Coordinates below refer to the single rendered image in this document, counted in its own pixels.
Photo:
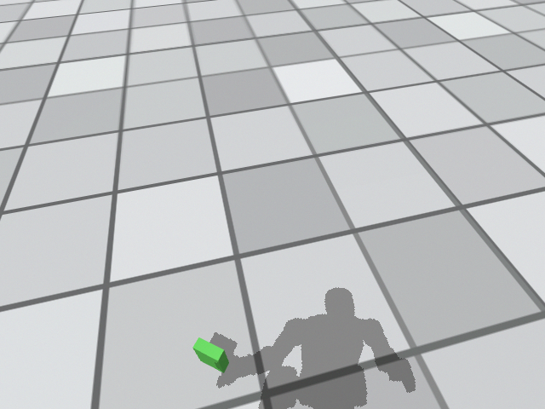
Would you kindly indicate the carton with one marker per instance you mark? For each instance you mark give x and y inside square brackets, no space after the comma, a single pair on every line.
[211,355]

